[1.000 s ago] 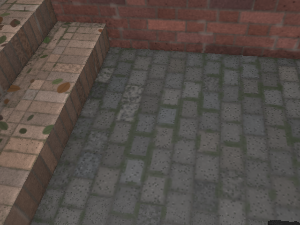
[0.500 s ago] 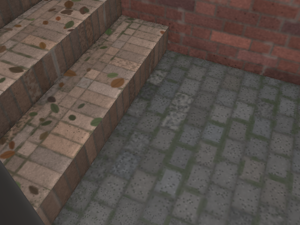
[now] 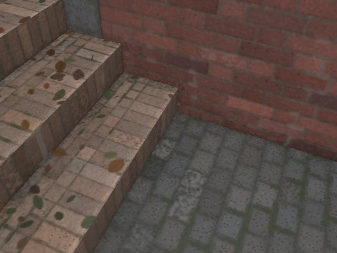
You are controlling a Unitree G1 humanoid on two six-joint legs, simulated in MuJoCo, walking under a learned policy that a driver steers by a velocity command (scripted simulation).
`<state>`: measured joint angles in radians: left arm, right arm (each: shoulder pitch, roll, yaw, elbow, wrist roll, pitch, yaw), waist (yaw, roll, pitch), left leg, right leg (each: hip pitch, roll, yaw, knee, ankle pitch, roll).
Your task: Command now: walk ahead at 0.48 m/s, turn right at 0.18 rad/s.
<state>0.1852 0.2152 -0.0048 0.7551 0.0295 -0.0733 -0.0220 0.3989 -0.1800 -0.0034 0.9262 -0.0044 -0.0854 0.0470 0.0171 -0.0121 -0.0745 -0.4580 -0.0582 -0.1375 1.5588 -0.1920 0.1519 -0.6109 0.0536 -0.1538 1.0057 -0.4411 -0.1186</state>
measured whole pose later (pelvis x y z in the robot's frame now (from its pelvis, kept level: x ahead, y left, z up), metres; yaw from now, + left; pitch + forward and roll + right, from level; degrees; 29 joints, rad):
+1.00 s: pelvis +0.44 -0.05 +0.07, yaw -20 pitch +1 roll +1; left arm 0.15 0.16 0.01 0.64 0.02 0.00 0.02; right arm 0.25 -0.21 -0.02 0.85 -0.02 -0.01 -0.05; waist -0.02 0.02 0.01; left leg -0.36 0.04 -0.03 0.88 -0.52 -0.08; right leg -0.38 0.03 -0.01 0.48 -0.12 -0.05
